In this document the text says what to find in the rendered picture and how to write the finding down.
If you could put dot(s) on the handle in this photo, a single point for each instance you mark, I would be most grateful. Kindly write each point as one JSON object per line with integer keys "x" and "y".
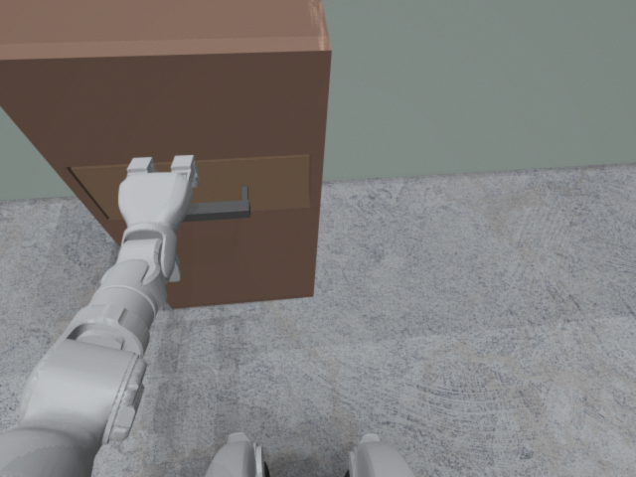
{"x": 220, "y": 210}

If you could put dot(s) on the drawer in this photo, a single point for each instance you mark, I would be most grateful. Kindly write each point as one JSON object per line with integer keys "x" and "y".
{"x": 273, "y": 182}

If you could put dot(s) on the right robot thigh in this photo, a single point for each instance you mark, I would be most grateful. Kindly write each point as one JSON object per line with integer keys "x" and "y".
{"x": 377, "y": 459}

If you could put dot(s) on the robot left forearm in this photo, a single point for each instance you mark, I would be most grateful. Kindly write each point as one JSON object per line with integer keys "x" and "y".
{"x": 121, "y": 311}

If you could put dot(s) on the robot left upper arm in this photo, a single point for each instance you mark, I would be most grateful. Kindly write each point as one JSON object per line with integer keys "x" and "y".
{"x": 86, "y": 395}

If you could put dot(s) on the cabinet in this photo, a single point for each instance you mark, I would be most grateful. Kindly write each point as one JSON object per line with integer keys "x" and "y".
{"x": 100, "y": 82}

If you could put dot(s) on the right robot shin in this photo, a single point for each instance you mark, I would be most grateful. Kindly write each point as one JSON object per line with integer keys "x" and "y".
{"x": 369, "y": 437}

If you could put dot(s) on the robot left hand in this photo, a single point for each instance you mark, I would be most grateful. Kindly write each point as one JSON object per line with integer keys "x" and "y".
{"x": 147, "y": 196}

